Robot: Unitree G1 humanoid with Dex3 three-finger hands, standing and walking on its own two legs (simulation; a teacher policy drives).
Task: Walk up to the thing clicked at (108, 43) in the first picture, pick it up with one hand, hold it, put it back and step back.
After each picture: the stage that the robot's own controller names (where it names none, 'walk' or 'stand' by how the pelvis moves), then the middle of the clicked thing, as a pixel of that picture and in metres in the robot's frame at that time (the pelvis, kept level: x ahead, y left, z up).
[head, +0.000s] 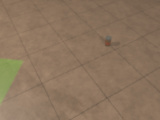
stand; (108, 41) +1.42 -0.28 -0.72
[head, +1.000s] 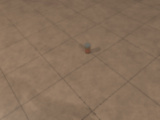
walk; (87, 48) +1.31 +0.07 -0.69
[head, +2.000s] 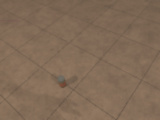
walk; (62, 81) +0.81 +0.28 -0.72
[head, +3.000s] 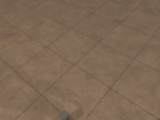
walk; (64, 117) +0.49 +0.23 -0.72
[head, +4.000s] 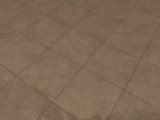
stand; out of the picture +0.40 -0.01 -0.69
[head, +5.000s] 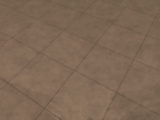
stand; out of the picture +0.37 +0.06 -0.71
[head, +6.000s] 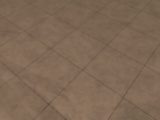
stand; out of the picture +0.35 +0.05 -0.70
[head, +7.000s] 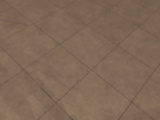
walk; out of the picture +0.30 -0.04 -0.71
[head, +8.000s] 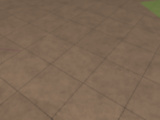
stand; out of the picture +0.37 +0.00 -0.70
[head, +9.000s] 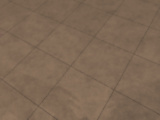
walk; out of the picture +0.31 +0.13 -0.68
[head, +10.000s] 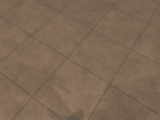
walk; out of the picture +0.31 +0.10 -0.67
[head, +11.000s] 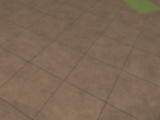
walk; out of the picture +0.35 +0.07 -0.72
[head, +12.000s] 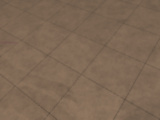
stand; out of the picture +0.31 +0.10 -0.70
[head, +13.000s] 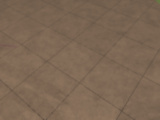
stand; out of the picture +0.29 +0.07 -0.72
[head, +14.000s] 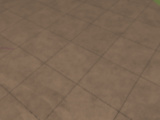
stand; out of the picture +0.29 +0.10 -0.72
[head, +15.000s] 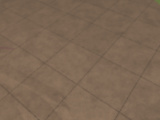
stand; out of the picture +0.28 +0.10 -0.72
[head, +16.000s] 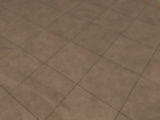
stand; out of the picture +0.28 +0.11 -0.72
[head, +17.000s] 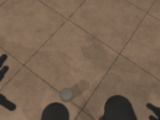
go down; (66, 95) +0.35 +0.07 -0.46
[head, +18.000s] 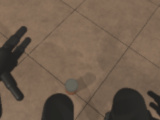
go down; (71, 87) +0.39 +0.05 -0.38
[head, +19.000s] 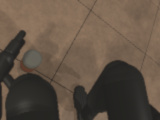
close in; (30, 61) +0.41 +0.08 -0.25
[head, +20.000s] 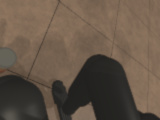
close; (1, 61) +0.41 +0.10 -0.25
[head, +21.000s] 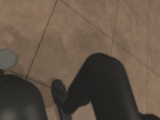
lift; (1, 63) +0.40 +0.10 -0.24
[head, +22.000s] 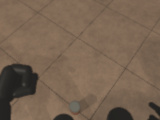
lift; (75, 108) +0.35 +0.06 -0.52
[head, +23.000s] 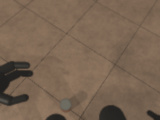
go down; (65, 105) +0.34 +0.07 -0.52
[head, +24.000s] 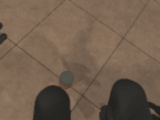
go down; (65, 80) +0.40 +0.05 -0.31
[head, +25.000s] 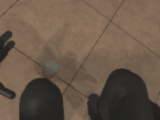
go down; (50, 69) +0.40 +0.07 -0.27
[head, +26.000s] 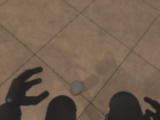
lift; (76, 88) +0.39 +0.03 -0.41
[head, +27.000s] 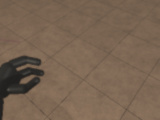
stand; out of the picture +0.30 +0.04 -0.66
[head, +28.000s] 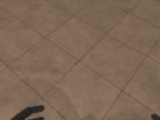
go down; out of the picture +0.33 +0.06 -0.63
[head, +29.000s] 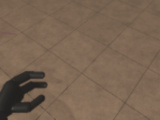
go down; out of the picture +0.31 +0.05 -0.65
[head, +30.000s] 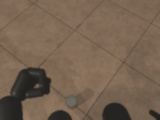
crouch; (71, 102) +0.36 +0.06 -0.50
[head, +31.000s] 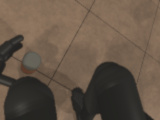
lower; (30, 63) +0.42 +0.08 -0.25
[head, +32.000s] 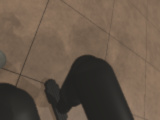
lower; out of the picture +0.41 +0.10 -0.26
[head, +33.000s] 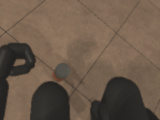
hold; (60, 73) +0.41 +0.06 -0.32
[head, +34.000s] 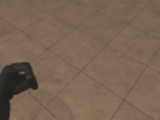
crouch; out of the picture +0.33 +0.05 -0.64
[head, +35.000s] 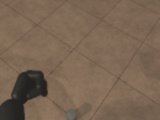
lower; (71, 116) +0.34 +0.06 -0.60
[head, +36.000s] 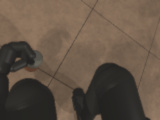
lower; (32, 61) +0.42 +0.08 -0.26
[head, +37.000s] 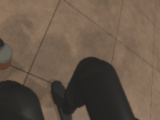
lower; (1, 57) +0.43 +0.10 -0.27
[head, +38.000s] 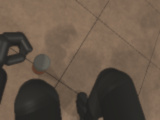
hold; (40, 65) +0.41 +0.08 -0.28
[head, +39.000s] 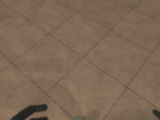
stand; out of the picture +0.34 +0.05 -0.60
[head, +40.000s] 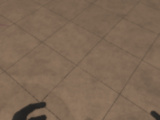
stand; out of the picture +0.33 +0.04 -0.63
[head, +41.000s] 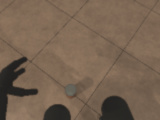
withdraw; (70, 91) +0.38 +0.05 -0.48
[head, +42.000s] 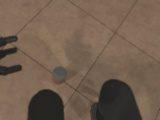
stand; (59, 75) +0.42 +0.04 -0.35
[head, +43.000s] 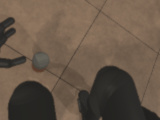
rise; (39, 63) +0.42 +0.06 -0.28
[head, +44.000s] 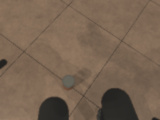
walk; (68, 83) +0.40 +0.04 -0.43
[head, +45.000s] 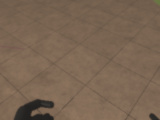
hold; out of the picture +0.32 +0.03 -0.67
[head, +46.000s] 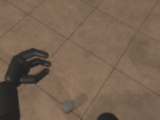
lower; (67, 107) +0.36 +0.06 -0.56
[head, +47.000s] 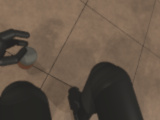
lower; (26, 58) +0.43 +0.08 -0.26
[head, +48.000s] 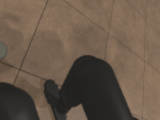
lower; out of the picture +0.44 +0.10 -0.26
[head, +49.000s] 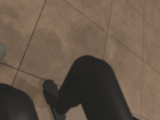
lower; out of the picture +0.43 +0.10 -0.26
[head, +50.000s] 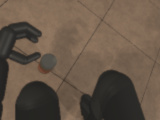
hold; (46, 64) +0.43 +0.07 -0.29
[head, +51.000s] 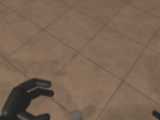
stand; (76, 117) +0.37 +0.04 -0.59
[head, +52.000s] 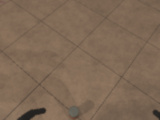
hold; (73, 112) +0.35 +0.04 -0.60
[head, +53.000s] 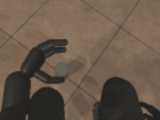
withdraw; (61, 71) +0.42 +0.05 -0.34
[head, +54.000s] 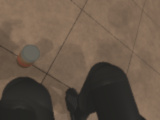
stand; (27, 57) +0.44 +0.07 -0.26
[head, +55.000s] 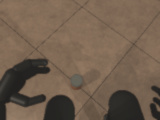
stand; (76, 82) +0.41 +0.04 -0.41
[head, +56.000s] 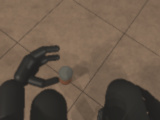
hold; (65, 75) +0.43 +0.03 -0.31
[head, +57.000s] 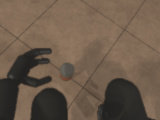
stand; (66, 72) +0.43 +0.04 -0.33
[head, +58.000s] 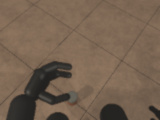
crouch; (72, 98) +0.40 +0.04 -0.50
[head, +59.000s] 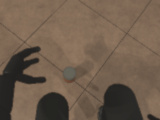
rise; (69, 75) +0.42 +0.03 -0.39
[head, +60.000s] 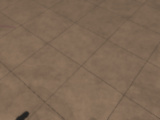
stand; out of the picture +0.34 +0.04 -0.63
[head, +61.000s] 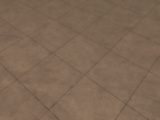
stand; out of the picture +0.35 +0.04 -0.67
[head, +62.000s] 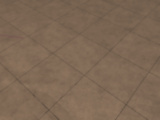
stand; out of the picture +0.35 +0.04 -0.67
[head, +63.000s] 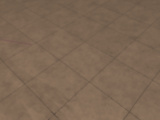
stand; out of the picture +0.35 +0.03 -0.72
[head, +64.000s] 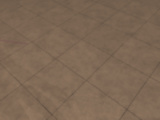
stand; out of the picture +0.34 +0.05 -0.72
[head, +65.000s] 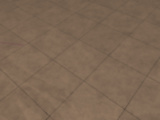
walk; out of the picture +0.33 +0.06 -0.72
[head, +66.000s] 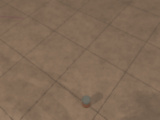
walk; (86, 101) +0.50 +0.04 -0.71
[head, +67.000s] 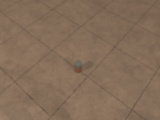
walk; (78, 66) +0.81 +0.05 -0.70
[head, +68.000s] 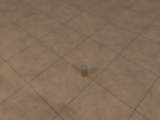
stand; (84, 70) +0.96 +0.05 -0.71
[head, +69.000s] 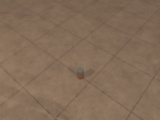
stand; (80, 73) +0.93 +0.05 -0.73
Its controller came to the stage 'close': yes
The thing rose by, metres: 0.01
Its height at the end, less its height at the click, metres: +0.00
